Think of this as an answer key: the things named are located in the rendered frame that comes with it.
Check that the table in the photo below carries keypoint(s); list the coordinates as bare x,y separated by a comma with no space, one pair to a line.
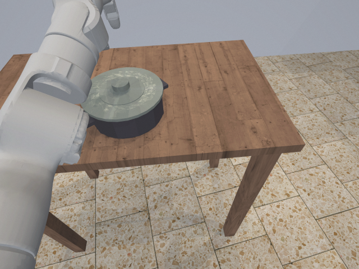
218,105

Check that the knob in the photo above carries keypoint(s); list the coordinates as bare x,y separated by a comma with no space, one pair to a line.
120,84

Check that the robot left hand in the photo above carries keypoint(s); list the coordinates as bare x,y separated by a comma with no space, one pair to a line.
112,15

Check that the pot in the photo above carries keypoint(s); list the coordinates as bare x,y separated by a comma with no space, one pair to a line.
130,128

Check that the left robot forearm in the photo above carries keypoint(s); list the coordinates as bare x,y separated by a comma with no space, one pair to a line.
65,61

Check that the lid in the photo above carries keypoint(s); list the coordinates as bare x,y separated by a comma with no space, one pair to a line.
144,94

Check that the robot left upper arm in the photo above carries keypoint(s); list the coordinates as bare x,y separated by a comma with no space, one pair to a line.
41,133

